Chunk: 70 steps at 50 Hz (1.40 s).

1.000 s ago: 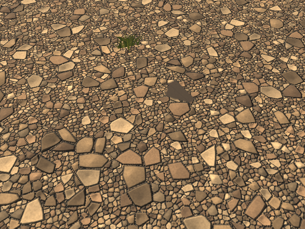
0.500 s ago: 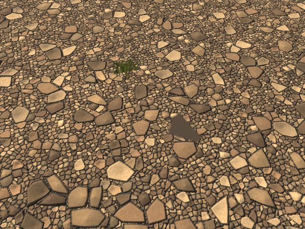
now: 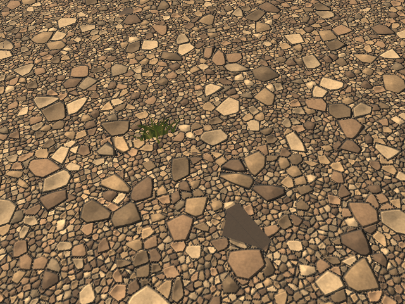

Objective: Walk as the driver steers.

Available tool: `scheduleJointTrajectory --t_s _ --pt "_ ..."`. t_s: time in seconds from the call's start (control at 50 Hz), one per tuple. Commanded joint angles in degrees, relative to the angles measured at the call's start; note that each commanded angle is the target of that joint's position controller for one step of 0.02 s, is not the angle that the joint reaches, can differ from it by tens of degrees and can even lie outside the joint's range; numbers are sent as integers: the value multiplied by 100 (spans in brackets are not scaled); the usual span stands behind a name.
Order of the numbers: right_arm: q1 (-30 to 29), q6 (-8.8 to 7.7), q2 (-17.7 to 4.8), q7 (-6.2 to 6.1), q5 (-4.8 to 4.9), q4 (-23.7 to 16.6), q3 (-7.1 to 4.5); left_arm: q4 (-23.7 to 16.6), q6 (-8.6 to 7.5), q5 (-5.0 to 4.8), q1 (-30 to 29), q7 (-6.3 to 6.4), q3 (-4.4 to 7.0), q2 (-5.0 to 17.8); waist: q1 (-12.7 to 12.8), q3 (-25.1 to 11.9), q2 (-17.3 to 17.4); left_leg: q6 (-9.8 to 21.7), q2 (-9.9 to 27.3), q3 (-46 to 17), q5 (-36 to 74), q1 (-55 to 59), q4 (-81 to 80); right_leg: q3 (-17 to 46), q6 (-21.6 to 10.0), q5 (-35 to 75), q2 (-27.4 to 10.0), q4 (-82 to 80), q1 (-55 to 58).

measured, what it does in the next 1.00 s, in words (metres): walks ahead, turning left: left foot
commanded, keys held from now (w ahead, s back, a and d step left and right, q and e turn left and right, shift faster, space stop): w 0.02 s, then w+q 0.22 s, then q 0.54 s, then no key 0.22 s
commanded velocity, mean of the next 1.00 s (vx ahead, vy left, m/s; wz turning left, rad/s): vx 0.23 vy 0.00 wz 0.40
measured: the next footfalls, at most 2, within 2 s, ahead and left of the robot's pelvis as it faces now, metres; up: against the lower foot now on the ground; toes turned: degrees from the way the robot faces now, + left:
left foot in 0.40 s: +0.36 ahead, +0.11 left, +0.00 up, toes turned +13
right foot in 1.04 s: +0.40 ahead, -0.07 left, +0.00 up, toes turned +29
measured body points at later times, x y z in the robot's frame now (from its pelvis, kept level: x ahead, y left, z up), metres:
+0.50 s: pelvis +0.24 +0.04 -0.02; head +0.28 +0.06 +0.43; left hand +0.22 +0.29 -0.16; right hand +0.41 -0.18 -0.14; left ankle +0.32 +0.10 -0.74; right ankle +0.14 -0.09 -0.63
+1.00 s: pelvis +0.31 +0.02 +0.00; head +0.34 +0.02 +0.45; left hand +0.32 +0.31 -0.11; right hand +0.50 -0.20 -0.13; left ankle +0.32 +0.10 -0.74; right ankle +0.36 -0.09 -0.72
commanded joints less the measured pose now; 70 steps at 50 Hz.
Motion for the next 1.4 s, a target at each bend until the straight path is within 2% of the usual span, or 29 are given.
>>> scheduleJointTrajectory --t_s 0.02,0.06,0.16,0.24,0.28,0.34,0.38,0.4,0.42,0.44,0.48,0.5,0.54,0.58,0.7,0.78,0.9,0.96,1.0,1.02,1.04,1.06,1.08,1.1,1.12,1.16,1.2,1.26,1.4 --pt "459 113 -151 87 -88 -152 -56 32 -161 -44 570 38 19 330 -134 -123 -439 -121 347 -129 331 -709 -111 1554 -621 1013 -1524 -1488 522" --pt "110 191 -166 120 -67 -269 -58 82 -205 -28 752 55 56 519 -124 9 -424 -192 397 -106 662 -1094 -330 1224 -593 1076 -1515 -1657 576" --pt "-977 199 -186 159 16 -657 -20 139 -221 -12 1125 79 -3 439 97 281 -442 -229 314 -75 1660 -1614 -1523 509 -320 1504 -1371 -1804 861" --pt "-1661 171 -91 187 5 -920 72 240 -237 -9 1454 148 -24 454 297 369 -464 -101 193 365 1991 -1455 -2519 59 -225 2211 -1475 -1733 1347" --pt "-1791 133 -65 184 -29 -1015 92 290 -197 1 1515 209 -33 470 292 426 -418 0 37 619 1812 -1301 -2933 -214 -171 3444 -1509 -1263 1665" --pt "-968 64 -241 127 -87 -829 12 252 -128 -5 1323 331 29 708 -42 -106 -700 259 -490 912 1186 -344 -3114 -428 -26 5716 -1530 176 1947" --pt "229 -45 -533 85 -165 -496 -140 146 -50 -62 1102 337 76 832 -573 -741 -616 541 -616 699 1936 1068 -4017 -534 121 4743 -1388 2250 1506" --pt "688 -80 -1053 34 -203 -473 -287 -76 -64 -117 1061 301 59 720 -732 -1292 -33 918 459 -425 4094 2395 -3787 -633 331 2049 -1015 4086 268" --pt "451 -15 -1585 14 -89 -638 -420 -330 -47 -292 1671 272 -13 245 -199 -2160 1122 2173 2280 -2885 7932 4020 -3442 -147 586 -2769 89 6203 -1605" --pt "515 97 -1503 4 159 -723 -425 -364 5 -111 1384 248 32 558 -364 -2496 81 2296 2128 -2708 7397 3734 -3770 761 596 -2201 -225 6311 -1813" --pt "-371 208 -870 -69 169 -879 -266 -548 26 -35 687 226 41 520 -91 -919 -284 1750 1506 -1893 5380 2081 -4417 803 618 -1563 -615 5552 -2052" --pt "-457 236 -699 -104 190 -883 -217 -628 111 71 539 221 75 573 34 -592 -282 1500 1198 -1647 5011 1554 -4578 839 657 -1453 -706 5118 -1917" --pt "-460 238 -699 -108 127 -913 -196 -645 363 131 741 219 69 442 218 -591 -164 1287 890 -1361 4791 956 -4697 791 738 -1313 -658 4649 -1456" --pt "-428 206 -949 -74 66 -975 -261 -719 474 96 754 216 51 369 277 -773 -81 1208 745 -1297 4803 859 -4686 751 799 -1120 -595 4385 -1411" --pt "-178 365 -1140 -108 87 -1150 -337 -1151 647 92 -151 231 112 639 -10 -755 309 797 560 -1917 2309 1086 -4907 940 946 -698 -634 3657 -2007" --pt "-8 449 -1203 -132 60 -1240 -377 -1360 671 49 -537 262 107 699 -160 -608 406 791 593 -2473 1293 1405 -4950 1097 948 -851 -541 3185 -2238" --pt "-9 484 -1118 -121 -29 -1307 -327 -1439 609 -52 -457 280 27 664 -192 -651 504 857 632 -2546 2054 1398 -4692 954 712 -1326 -317 2315 -1363" --pt "-161 532 -1118 -105 -36 -1319 -292 -1429 573 -118 -193 297 -2 687 -91 -661 545 784 630 -2652 2621 1272 -4510 840 553 -1499 -164 1493 -621" --pt "-336 577 -1078 -126 40 -1319 -249 -1316 521 -114 210 314 -42 603 162 -612 430 513 428 -2607 2462 1036 -4284 746 431 -738 -119 30 204" --pt "-315 573 -960 -149 79 -1332 -202 -1299 470 -51 264 338 -32 711 155 -560 198 230 215 -2494 1752 687 -4091 1069 354 -243 -426 -689 707" --pt "-5 545 -568 -148 98 -1355 -94 -1417 433 62 52 369 -12 1039 -105 -651 -911 -102 -349 -1792 127 260 -3237 2345 82 -33 -1643 -1215 1068" --pt "-67 543 -776 -179 118 -1380 -149 -1569 437 81 -373 318 -13 1289 -159 -319 -1292 -255 -1106 -893 -1179 -161 -2764 3200 -597 1551 -2478 -1141 465" --pt "-146 564 -1014 -177 18 -1308 -206 -1492 409 55 -230 279 -25 1118 -56 -361 -964 -339 -798 -866 -1365 242 -1924 3027 -983 1995 -2513 -985 111" --pt "-154 579 -984 -143 59 -1226 -214 -1470 375 0 -391 248 -108 860 -163 -284 -738 -392 -725 -893 -1074 330 -1697 2576 -890 1997 -2147 -954 68" --pt "-97 592 -881 -116 50 -1136 -180 -1434 367 21 -416 220 -140 757 -193 -324 -737 -444 -664 -838 -774 354 -1718 2184 -619 1130 -1756 -1051 172" --pt "-167 585 -887 -22 -81 -1056 -154 -1229 384 26 31 197 -51 965 16 -161 -1190 -495 -642 -549 -511 -271 -1599 2153 -439 -435 -1383 -1282 819" --pt "-530 532 -904 49 -95 -1092 -141 -1056 390 -18 423 157 10 1033 214 61 -1019 -560 -510 -355 -435 -860 -1641 2385 -526 -1248 -1423 -1490 1291" --pt "-1005 412 -759 100 -58 -1158 -80 -862 288 -15 734 133 78 1069 389 83 -846 -624 -302 -116 -297 -1046 -2030 2416 -640 -1135 -1490 -1556 1668" --pt "-1370 219 -646 118 -8 -1254 10 -585 175 21 951 37 173 1100 404 61 -927 -303 -229 200 -310 -105 -3197 2247 -766 -958 -1580 -1489 1083"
